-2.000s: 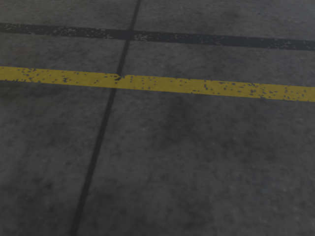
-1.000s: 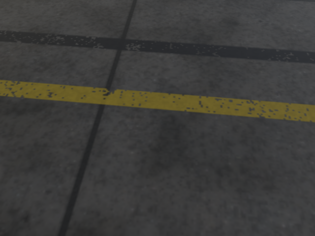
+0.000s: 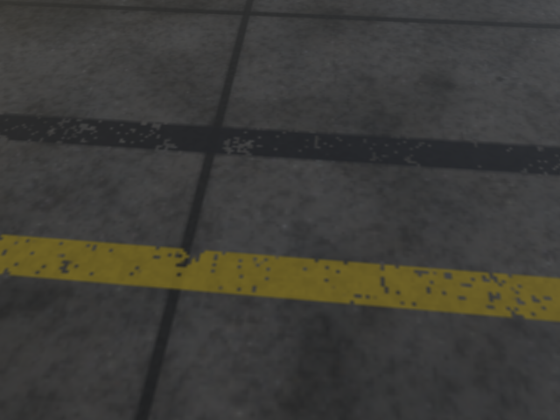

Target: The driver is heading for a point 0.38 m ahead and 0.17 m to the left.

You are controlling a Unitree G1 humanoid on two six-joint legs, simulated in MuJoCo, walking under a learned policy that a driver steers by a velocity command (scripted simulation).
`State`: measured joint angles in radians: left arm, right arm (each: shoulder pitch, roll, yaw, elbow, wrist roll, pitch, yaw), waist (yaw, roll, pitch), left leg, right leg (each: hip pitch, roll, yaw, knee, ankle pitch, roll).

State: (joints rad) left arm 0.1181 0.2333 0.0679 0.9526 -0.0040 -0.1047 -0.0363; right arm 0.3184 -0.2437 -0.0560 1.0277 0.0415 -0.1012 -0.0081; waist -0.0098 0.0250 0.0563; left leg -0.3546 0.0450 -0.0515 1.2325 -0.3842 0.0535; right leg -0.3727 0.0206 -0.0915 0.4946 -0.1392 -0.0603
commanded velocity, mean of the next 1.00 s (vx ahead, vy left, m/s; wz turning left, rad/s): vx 0.28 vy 0.00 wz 0.24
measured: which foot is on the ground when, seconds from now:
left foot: up 0.00-0.42, down 0.44-1.00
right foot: down 0.00-0.44, up 0.46-0.84, down 0.86-1.00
